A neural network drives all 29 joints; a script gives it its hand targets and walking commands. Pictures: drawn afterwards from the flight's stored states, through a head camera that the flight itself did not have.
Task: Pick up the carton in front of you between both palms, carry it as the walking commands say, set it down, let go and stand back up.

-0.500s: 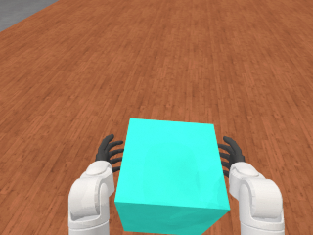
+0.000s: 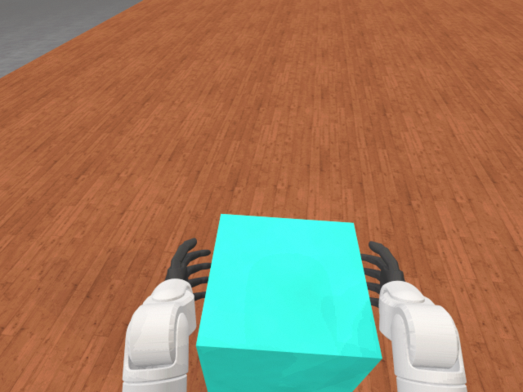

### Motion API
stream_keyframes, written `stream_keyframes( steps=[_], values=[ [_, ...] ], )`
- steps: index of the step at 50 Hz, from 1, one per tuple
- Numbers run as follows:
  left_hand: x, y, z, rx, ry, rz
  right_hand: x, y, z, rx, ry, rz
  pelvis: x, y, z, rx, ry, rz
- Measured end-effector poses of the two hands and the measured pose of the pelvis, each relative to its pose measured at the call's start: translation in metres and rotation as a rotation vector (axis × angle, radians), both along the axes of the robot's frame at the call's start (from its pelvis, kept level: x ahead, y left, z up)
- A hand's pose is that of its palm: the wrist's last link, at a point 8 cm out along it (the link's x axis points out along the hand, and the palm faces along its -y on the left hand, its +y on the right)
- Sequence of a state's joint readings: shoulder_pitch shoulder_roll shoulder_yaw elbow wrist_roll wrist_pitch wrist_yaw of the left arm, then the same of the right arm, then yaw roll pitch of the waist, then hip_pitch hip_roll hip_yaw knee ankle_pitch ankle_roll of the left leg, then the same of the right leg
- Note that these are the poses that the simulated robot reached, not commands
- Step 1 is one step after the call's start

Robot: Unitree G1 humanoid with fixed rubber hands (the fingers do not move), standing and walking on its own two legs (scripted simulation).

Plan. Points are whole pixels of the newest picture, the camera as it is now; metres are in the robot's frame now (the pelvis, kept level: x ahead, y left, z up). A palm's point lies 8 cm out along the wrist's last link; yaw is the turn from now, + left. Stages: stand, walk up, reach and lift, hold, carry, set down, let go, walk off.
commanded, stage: carry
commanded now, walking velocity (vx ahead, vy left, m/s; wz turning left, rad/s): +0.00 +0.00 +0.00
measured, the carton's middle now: (279, 315) +0.26 +0.01 -0.01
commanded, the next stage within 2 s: hold in 1.26 s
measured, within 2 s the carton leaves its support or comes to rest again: neither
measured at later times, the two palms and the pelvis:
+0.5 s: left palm (188, 308) +0.25 +0.14 +0.03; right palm (387, 309) +0.25 -0.15 +0.03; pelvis -0.04 -0.01 +0.00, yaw +0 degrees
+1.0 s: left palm (193, 308) +0.24 +0.13 +0.04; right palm (396, 310) +0.24 -0.16 +0.04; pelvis -0.04 -0.02 +0.00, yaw +0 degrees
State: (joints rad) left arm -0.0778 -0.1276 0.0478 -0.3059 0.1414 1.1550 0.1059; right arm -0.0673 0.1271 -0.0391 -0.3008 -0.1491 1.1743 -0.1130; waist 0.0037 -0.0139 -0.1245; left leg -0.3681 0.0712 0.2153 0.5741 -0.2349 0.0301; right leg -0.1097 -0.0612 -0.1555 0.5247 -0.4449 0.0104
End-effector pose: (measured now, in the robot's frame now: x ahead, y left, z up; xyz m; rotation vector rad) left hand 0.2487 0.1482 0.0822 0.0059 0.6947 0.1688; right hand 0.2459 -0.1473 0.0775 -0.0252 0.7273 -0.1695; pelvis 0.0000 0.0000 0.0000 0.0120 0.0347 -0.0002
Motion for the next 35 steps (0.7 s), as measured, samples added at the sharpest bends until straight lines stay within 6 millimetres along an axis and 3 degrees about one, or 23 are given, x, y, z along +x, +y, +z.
stream_keyframes(
  steps=[24, 35],
  values=[
    [-0.003, -0.004, -0.047, 0.048, -0.004, -0.045, -0.001, -0.005, -0.044, -0.043, -0.007, 0.057, -0.04, -0.006, 0.003, -0.012, -0.011, 0.0],
    [0.0, -0.008, -0.041, 0.036, -0.061, -0.036, 0.001, -0.009, -0.039, -0.029, -0.065, 0.043, -0.043, -0.009, 0.001, -0.01, -0.004, -0.001]
  ],
)
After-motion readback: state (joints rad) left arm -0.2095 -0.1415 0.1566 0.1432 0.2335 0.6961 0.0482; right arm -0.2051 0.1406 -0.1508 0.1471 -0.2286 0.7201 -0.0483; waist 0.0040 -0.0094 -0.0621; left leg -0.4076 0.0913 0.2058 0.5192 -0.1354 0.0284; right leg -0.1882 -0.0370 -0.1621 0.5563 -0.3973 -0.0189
